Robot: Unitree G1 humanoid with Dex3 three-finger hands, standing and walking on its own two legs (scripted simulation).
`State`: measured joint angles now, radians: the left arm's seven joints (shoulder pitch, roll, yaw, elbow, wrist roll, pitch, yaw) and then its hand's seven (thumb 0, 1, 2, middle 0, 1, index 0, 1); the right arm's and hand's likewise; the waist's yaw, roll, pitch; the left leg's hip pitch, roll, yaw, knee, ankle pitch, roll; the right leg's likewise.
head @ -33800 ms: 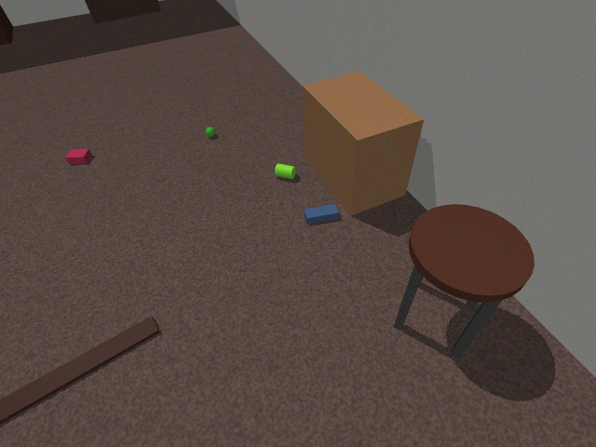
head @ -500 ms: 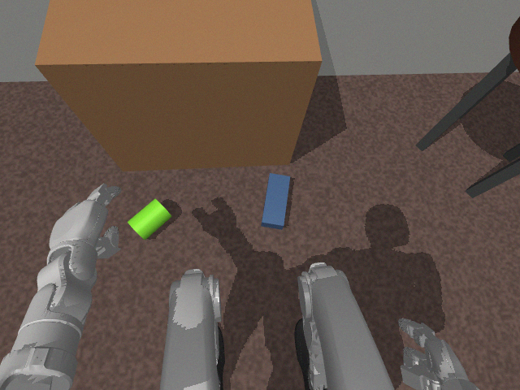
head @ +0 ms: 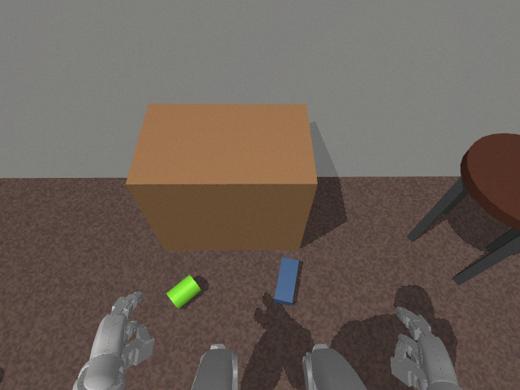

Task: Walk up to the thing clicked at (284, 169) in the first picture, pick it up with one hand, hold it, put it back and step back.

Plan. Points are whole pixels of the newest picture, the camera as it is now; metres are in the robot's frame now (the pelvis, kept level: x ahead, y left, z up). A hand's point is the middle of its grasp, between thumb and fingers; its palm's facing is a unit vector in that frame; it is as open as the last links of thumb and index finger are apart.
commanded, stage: home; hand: left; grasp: from above
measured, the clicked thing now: (183, 291) +0.47 +0.26 -0.61
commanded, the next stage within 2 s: none
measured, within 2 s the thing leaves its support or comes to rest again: neither
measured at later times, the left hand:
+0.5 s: hand (131, 364) +0.19 +0.18 +0.02, palm faces +0.08 -0.98 -0.20, open 7.4 cm
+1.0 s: hand (136, 366) +0.19 +0.18 +0.02, palm faces +0.07 -0.98 -0.20, open 7.4 cm
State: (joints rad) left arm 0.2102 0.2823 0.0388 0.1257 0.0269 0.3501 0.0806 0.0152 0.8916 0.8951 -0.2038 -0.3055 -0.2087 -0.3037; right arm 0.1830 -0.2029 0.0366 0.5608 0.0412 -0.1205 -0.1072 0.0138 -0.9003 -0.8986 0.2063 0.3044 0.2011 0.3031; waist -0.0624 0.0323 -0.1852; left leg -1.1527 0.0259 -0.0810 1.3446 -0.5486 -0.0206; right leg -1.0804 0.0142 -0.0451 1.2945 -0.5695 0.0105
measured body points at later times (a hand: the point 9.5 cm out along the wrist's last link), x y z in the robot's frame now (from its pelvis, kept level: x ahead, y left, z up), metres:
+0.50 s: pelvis +0.04 +0.00 +0.07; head +0.05 +0.00 +0.52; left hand +0.18 +0.23 +0.04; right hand +0.21 -0.24 +0.01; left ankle +0.05 +0.12 -0.61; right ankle +0.03 -0.13 -0.61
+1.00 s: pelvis +0.03 +0.00 +0.07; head +0.05 +0.00 +0.52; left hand +0.18 +0.23 +0.04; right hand +0.19 -0.25 +0.00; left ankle +0.05 +0.12 -0.61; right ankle +0.03 -0.13 -0.61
